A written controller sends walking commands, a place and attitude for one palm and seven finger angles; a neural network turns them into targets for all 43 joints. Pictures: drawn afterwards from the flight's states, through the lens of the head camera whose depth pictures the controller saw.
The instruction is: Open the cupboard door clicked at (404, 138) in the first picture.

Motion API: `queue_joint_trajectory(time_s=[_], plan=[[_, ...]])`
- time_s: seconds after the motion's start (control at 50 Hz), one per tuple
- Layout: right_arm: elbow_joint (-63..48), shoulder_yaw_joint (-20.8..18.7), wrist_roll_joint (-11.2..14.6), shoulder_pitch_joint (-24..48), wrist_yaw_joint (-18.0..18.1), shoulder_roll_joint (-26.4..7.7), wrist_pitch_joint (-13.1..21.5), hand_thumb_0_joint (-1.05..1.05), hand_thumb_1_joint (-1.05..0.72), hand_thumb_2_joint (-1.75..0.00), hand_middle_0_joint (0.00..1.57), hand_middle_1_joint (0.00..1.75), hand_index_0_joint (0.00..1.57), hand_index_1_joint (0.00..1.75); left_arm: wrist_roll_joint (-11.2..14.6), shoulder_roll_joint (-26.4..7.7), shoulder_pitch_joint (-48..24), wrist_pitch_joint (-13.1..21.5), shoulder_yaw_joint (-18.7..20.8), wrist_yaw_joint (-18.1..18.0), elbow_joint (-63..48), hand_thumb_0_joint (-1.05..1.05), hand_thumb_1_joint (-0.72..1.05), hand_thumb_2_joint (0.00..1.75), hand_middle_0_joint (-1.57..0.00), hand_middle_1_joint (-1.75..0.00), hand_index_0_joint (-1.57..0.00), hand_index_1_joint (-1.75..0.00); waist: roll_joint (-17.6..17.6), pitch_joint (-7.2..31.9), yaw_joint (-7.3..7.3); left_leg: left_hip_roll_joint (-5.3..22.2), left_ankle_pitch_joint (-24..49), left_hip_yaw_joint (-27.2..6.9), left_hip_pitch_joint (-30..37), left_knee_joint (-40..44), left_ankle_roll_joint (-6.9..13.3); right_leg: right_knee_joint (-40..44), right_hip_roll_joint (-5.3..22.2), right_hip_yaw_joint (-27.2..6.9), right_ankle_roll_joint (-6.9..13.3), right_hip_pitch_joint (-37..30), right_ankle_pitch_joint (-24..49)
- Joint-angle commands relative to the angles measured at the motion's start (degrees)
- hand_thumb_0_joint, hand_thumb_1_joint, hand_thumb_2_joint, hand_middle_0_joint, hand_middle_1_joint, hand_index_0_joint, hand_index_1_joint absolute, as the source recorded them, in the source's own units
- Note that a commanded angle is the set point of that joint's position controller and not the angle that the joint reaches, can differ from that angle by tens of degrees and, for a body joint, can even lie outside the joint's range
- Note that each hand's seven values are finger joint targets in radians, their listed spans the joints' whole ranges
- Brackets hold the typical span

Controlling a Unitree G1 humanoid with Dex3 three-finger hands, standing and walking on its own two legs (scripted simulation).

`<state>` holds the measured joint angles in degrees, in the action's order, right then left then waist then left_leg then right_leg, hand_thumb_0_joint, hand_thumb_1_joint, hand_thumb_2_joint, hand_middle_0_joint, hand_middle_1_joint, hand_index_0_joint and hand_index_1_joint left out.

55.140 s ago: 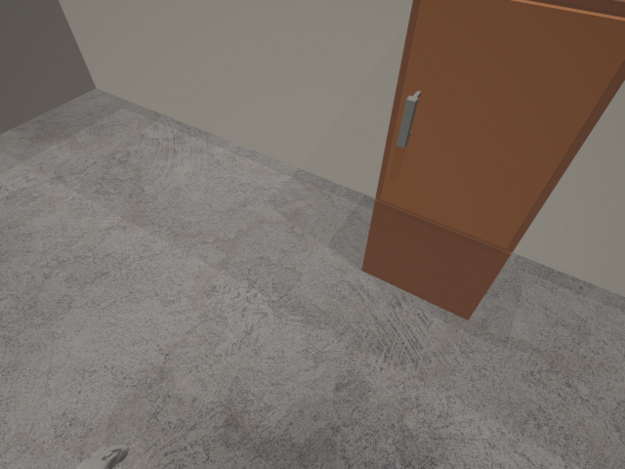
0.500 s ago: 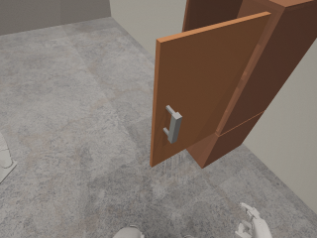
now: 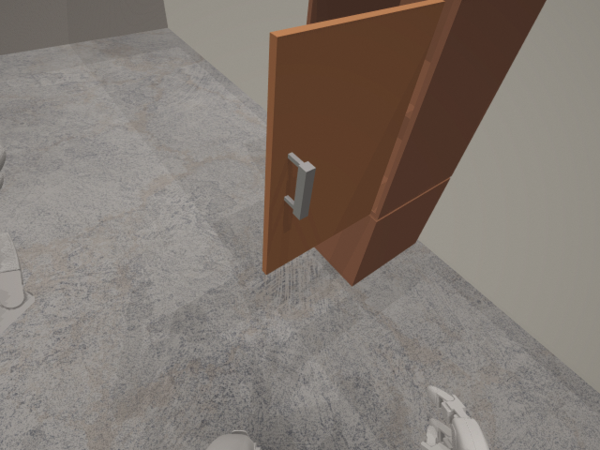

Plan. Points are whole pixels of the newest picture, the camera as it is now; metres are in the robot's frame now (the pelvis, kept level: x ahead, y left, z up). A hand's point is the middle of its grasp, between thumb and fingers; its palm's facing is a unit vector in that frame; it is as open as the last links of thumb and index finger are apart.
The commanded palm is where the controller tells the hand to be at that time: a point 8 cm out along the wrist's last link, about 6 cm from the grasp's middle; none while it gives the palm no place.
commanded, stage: stop stepping back and stand still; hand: left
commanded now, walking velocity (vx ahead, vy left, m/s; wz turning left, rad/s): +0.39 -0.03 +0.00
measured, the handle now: (297, 186) +0.58 +0.07 -0.01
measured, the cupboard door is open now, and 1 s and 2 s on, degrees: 91 91 91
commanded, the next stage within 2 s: let the arm hang, fingers relaxed in 0.74 s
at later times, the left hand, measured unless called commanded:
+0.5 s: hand out of the picture +0.12 +0.24 +0.21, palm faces +0.51 -0.72 -0.47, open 7.4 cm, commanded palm +0.07 +0.27 +0.20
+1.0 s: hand (100, 429) +0.13 +0.24 +0.00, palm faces +0.10 -0.88 -0.46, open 7.4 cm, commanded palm none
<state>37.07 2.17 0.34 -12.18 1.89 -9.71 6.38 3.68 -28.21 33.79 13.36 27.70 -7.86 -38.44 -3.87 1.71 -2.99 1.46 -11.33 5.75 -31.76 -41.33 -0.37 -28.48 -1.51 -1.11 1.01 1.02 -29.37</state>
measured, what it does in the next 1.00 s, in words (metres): steps on the spot: left foot, then right foot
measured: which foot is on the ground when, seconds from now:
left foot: up 0.00-0.00, down 0.02-0.28, up 0.30-0.70, down 0.72-1.00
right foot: down 0.00-0.02, up 0.04-0.28, down 0.30-1.00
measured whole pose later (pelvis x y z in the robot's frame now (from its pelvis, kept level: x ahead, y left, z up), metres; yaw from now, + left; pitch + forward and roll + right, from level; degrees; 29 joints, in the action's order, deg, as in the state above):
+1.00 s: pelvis -0.08 +0.00 +0.01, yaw +1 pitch +1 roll +1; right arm 43.2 -1.1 -0.9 -9.0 -0.2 -17.4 1.2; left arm -1.9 -18.8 14.1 0.3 6.4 0.0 18.0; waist 4.9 2.5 0.8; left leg -0.5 -21.3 2.6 -13.9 -34.1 0.5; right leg -36.2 1.3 9.0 4.5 20.3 -17.3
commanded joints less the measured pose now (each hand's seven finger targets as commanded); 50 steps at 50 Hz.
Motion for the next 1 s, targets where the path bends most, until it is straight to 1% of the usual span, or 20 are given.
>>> queue_joint_trajectory(time_s=[0.0, 0.04, 0.08, 0.14, 0.2, 0.24, 0.26, 0.28, 0.34, 0.4, 0.5, 0.58, 0.64, 0.7, 0.76, 0.8, 0.82, 0.84, 0.92, 0.98], plan=[[-8.3, -4.1, 0.4, 3.8, 3.3, -11.1, 3.5, 0.0, -0.9, -0.9, 0.2, 0.3, 0.2, 0.3, 0.7, -7.8, -10.7, 0.3, 5.2, -2.0, -1.4, 0.0, 0.9, 0.9, -0.2, -0.3, -0.2, -0.3, 24.8, 6.7, 6.17, 10.2, 5.8, -19.2, 33.5, 18.8, 6.9, -25.1, 0.7, 5.5, -1.4, 24.9, 11.9], [-8.3, -3.1, -0.6, 4.7, 3.1, -9.8, 5.0, 0.0, -0.9, -0.9, 0.2, 0.3, 0.2, 0.3, -0.6, -8.8, -14.7, 0.9, 4.6, -2.2, 5.4, 0.0, 0.9, 0.9, -0.2, -0.3, -0.2, -0.3, 15.7, -1.0, 5.25, 19.4, -19.3, -38.5, 18.9, 33.0, 10.7, -38.0, -1.1, -1.1, -0.1, 27.3, -3.8], [-7.8, -4.0, -0.6, 5.1, 2.9, -9.5, 4.7, 0.0, -0.9, -0.9, 0.2, 0.3, 0.2, 0.3, -1.0, -8.3, -11.2, 0.1, 5.0, -2.0, 5.0, 0.0, 0.9, 0.9, -0.2, -0.3, -0.2, -0.3, 5.4, -0.4, 3.59, 16.4, -27.7, -28.4, 8.7, 36.2, 7.0, -34.1, 0.3, 1.2, 0.4, 19.0, -0.6], [-9.2, -4.5, -0.5, 6.3, 2.1, -9.8, 3.8, 0.0, -0.9, -0.9, 0.2, 0.3, 0.2, 0.3, -0.8, -6.0, 0.4, -0.6, 4.2, -1.3, -0.3, 0.0, 0.9, 0.9, -0.2, -0.3, -0.2, -0.3, 16.3, 3.1, 1.46, 8.9, -26.1, -9.6, -0.1, 37.3, 2.4, -22.9, -2.5, 8.9, 0.5, 4.2, 4.1], [-11.1, -4.7, -1.1, 6.3, 1.8, -9.4, 3.0, 0.0, -0.9, -0.9, 0.2, 0.3, 0.2, 0.3, -1.2, -6.6, 3.7, -0.1, 4.4, -1.8, -7.4, 0.0, 0.9, 0.9, -0.2, -0.3, -0.2, -0.3, 23.3, 3.0, 2.34, 7.9, -29.1, -6.9, -7.3, 32.4, 2.0, -13.1, -2.9, 10.3, 1.6, -4.8, -0.6], [-11.2, -5.1, -0.8, 5.7, 2.2, -8.5, 1.8, 0.0, -0.9, -0.9, 0.2, 0.3, 0.2, 0.3, -1.9, -10.1, 3.6, -0.7, 7.7, -2.3, -8.3, 0.0, 0.9, 0.9, -0.2, -0.3, -0.2, -0.3, 8.9, 0.9, 1.75, 2.8, -26.5, -2.4, -11.9, 11.5, 0.6, 2.2, 3.3, 2.0, 3.6, -4.6, -2.4], [-10.7, -5.2, -0.4, 5.4, 2.1, -7.5, 1.3, 0.0, -0.9, -0.9, 0.2, 0.3, 0.2, 0.3, -2.2, -10.4, 2.2, -0.9, 7.6, -2.3, -8.7, 0.0, 0.9, 0.9, -0.2, -0.3, -0.2, -0.3, -6.3, 0.2, 1.76, -1.6, -18.7, -0.3, -8.5, -11.2, -0.2, 15.4, 16.4, -16.4, 7.5, 7.9, -10.6], [-10.0, -5.6, -0.9, 5.8, 2.6, -9.4, 1.6, 0.0, -0.9, -0.9, 0.2, 0.3, 0.2, 0.3, -2.0, -12.4, -2.4, -0.1, 8.7, -2.4, -9.4, 0.0, 0.9, 0.9, -0.2, -0.3, -0.2, -0.3, -7.8, -2.9, 2.62, -2.0, -14.2, -6.2, -10.7, -24.7, -0.7, 23.3, 24.7, -30.9, 10.1, 18.1, -17.3], [-7.3, -5.3, -1.3, 2.8, 2.6, -8.8, 1.8, 0.0, -0.9, -0.9, 0.2, 0.3, 0.2, 0.3, -2.7, -11.1, -10.3, 1.0, 8.7, -1.5, -0.4, 0.0, 0.9, 0.9, -0.2, -0.3, -0.2, -0.3, 0.6, -0.9, 5.72, 1.3, -3.5, -7.0, -4.4, -31.4, -1.5, 22.2, 19.1, -21.8, 6.8, 27.6, -24.2], [-5.8, -5.6, -0.8, 3.4, 3.9, -9.5, 1.9, 0.0, -0.9, -0.9, 0.2, 0.3, 0.2, 0.3, -2.2, -6.4, -8.7, 1.9, 4.2, -1.3, 11.8, 0.0, 0.9, 0.9, -0.2, -0.3, -0.2, -0.3, 4.9, -4.4, 4.36, 1.6, -0.7, -4.8, -3.7, -22.8, -0.5, 20.0, 15.7, -13.7, 3.1, 22.9, -10.3], [-6.0, -5.0, -0.6, 3.5, 4.4, -9.6, 3.4, 0.0, -0.9, -0.9, 0.2, 0.3, 0.2, 0.3, -3.1, -1.8, -12.0, 2.2, -2.5, -1.9, 14.7, 0.0, 0.9, 0.9, -0.2, -0.3, -0.2, -0.3, -6.4, -3.4, 2.88, -0.7, -8.0, -0.2, 3.6, -2.3, 1.6, 21.5, 13.9, -10.3, -1.5, 14.1, -8.8], [-7.6, -4.6, -1.0, 4.1, 4.0, -8.9, 4.0, 0.0, -0.9, -0.9, 0.2, 0.3, 0.2, 0.3, -3.6, -4.8, -10.7, 2.1, 0.5, -3.2, 6.3, 0.0, 0.9, 0.9, -0.2, -0.3, -0.2, -0.3, -8.6, 1.1, 1.7, -1.7, -10.1, 1.5, 11.0, 11.8, 3.0, 18.6, 14.4, -9.7, 0.5, 6.4, 0.2], [-8.7, -5.0, -1.2, 2.9, 3.7, -9.3, 3.9, 0.0, -0.9, -0.9, 0.2, 0.3, 0.2, 0.3, -3.3, -8.0, -9.3, 2.5, 3.9, -4.1, -2.2, 0.0, 0.9, 0.9, -0.2, -0.3, -0.2, -0.3, 2.8, 5.1, 2.4, -0.3, -6.4, -1.2, 21.1, 21.8, 4.0, 11.4, 11.9, -7.9, -0.4, 5.7, 10.1], [-10.3, -5.1, -0.7, 3.2, 2.9, -10.1, 3.5, 0.0, -0.9, -0.9, 0.2, 0.3, 0.2, 0.3, -2.8, -7.3, -8.6, 3.6, 4.6, -4.6, -5.9, 0.0, 0.9, 0.9, -0.2, -0.3, -0.2, -0.3, 14.7, 6.0, 2.48, 9.6, 6.1, -14.2, 25.7, 21.2, 7.3, -1.5, 4.9, -1.5, -2.6, 11.2, 21.7], [-9.8, -4.6, -0.2, 3.7, 2.4, -8.6, 3.4, 0.0, -0.9, -0.9, 0.2, 0.3, 0.2, 0.3, -2.2, -6.3, -4.9, 2.5, 4.6, -3.5, -3.0, 0.0, 0.9, 0.9, -0.2, -0.3, -0.2, -0.3, 17.3, 4.1, 3.3, 6.9, 12.4, -7.1, 17.3, 17.7, 3.7, 0.4, 4.3, 0.2, -0.2, 5.0, 27.8], [-9.5, -4.5, 0.4, 3.0, 2.0, -8.9, 3.0, 0.0, -0.9, -0.9, 0.2, 0.3, 0.2, 0.3, -2.0, -5.0, -4.7, 1.9, 3.5, -3.1, 0.7, 0.0, 0.9, 0.9, -0.2, -0.3, -0.2, -0.3, 11.1, 2.6, 4.08, 4.4, 7.5, -4.6, 12.5, 14.5, 1.9, 1.4, 6.6, -3.6, 0.9, 1.3, 36.0], [1.2, -7.5, 0.0, 6.9, -2.7, -18.6, 2.8, 0.0, -0.9, -0.9, 0.2, 0.3, 0.2, 0.3, -7.1, 2.0, -7.6, -7.8, -20.7, 6.2, 43.5, 0.0, 0.9, 0.9, -0.2, -0.3, -0.2, -0.3, 5.4, 0.4, 4.34, 3.4, 12.7, -3.6, 10.1, 3.8, 1.0, -4.3, 14.2, -2.6, 2.8, 8.2, 51.1], [0.9, -7.6, -0.2, 1.1, -2.0, -15.1, 0.0, 0.0, -0.9, -0.9, 0.2, 0.3, 0.2, 0.3, -6.3, 4.5, -7.2, -11.1, -20.3, 8.0, 45.8, 0.0, 0.9, 0.9, -0.2, -0.3, -0.2, -0.3, 0.9, 4.7, 4.4, 3.4, 11.2, -5.9, 14.1, 4.1, 0.5, -3.3, 15.3, -7.9, 5.3, 8.5, 56.8], [1.2, -5.3, -1.0, -0.5, -2.1, -12.6, -4.5, 0.0, -0.9, -0.9, 0.2, 0.3, 0.2, 0.3, -5.7, 5.1, -16.0, -12.4, -21.5, 8.7, 53.1, 0.0, 0.9, 0.9, -0.2, -0.3, -0.2, -0.3, -10.3, 0.1, 4.23, 1.4, -2.0, -6.6, 13.6, 7.2, 2.3, 2.1, 14.3, -2.2, 4.9, 14.9, 30.9], [3.3, -4.4, -2.0, 0.9, -2.2, -13.0, -5.6, 0.0, -0.9, -0.9, 0.2, 0.3, 0.2, 0.3, -5.5, 5.7, -19.7, -12.7, -23.4, 8.2, 62.7, 0.0, 0.9, 0.9, -0.2, -0.3, -0.2, -0.3, -10.3, -0.7, 3.84, 2.8, 5.4, -9.6, 16.3, 12.7, 3.3, 2.7, 12.0, -1.7, 3.1, 15.2, 23.7]])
